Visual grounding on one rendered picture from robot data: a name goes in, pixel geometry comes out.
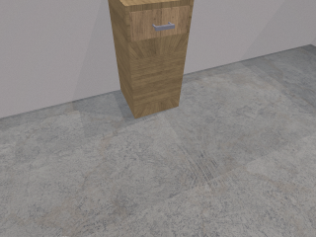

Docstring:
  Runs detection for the cabinet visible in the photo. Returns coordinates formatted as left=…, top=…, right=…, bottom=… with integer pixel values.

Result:
left=108, top=0, right=195, bottom=119

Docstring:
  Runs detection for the drawer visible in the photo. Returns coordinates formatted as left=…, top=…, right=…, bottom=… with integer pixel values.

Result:
left=129, top=5, right=190, bottom=41

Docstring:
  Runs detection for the handle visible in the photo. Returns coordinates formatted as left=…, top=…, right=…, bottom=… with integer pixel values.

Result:
left=152, top=22, right=175, bottom=32

